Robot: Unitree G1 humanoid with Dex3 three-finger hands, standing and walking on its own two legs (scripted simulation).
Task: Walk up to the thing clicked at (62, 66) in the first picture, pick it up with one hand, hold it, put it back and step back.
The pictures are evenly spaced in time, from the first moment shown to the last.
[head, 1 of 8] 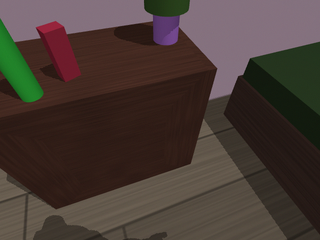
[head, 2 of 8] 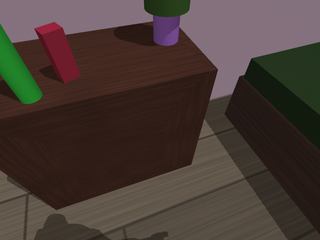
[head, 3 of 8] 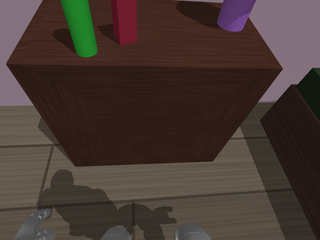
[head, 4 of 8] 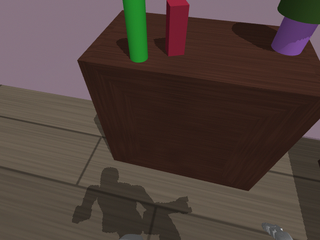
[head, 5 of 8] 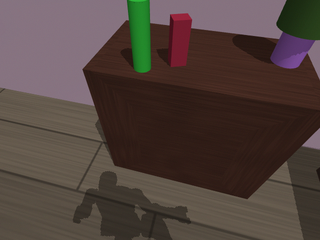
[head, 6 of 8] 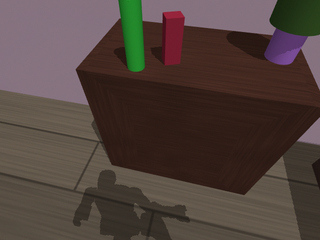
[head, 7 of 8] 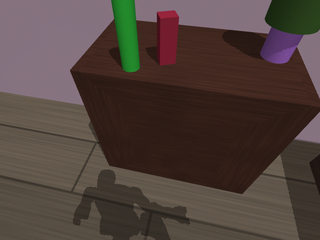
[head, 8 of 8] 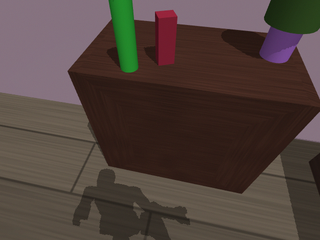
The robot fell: no
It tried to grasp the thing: no
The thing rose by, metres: 0.00
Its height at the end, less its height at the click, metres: +0.00
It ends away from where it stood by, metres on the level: 0.00
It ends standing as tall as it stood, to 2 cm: yes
